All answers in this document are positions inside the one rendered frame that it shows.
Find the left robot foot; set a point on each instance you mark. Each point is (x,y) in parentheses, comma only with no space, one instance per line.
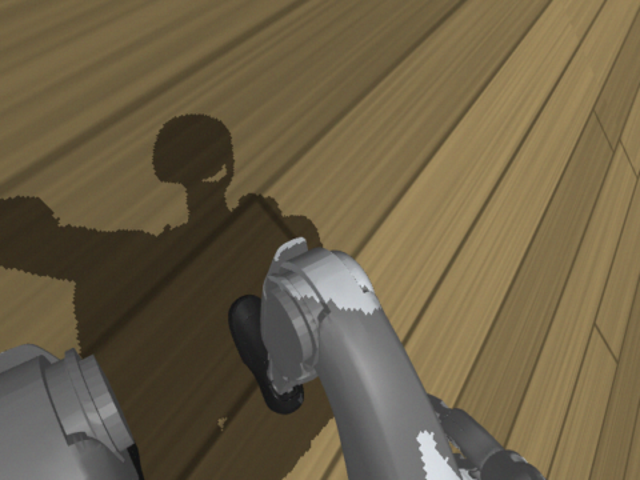
(134,454)

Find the right robot hand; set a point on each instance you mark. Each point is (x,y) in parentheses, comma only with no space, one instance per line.
(466,434)

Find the right robot arm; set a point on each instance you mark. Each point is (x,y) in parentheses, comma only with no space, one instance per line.
(509,465)

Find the right robot foot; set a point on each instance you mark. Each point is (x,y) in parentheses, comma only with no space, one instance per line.
(244,324)

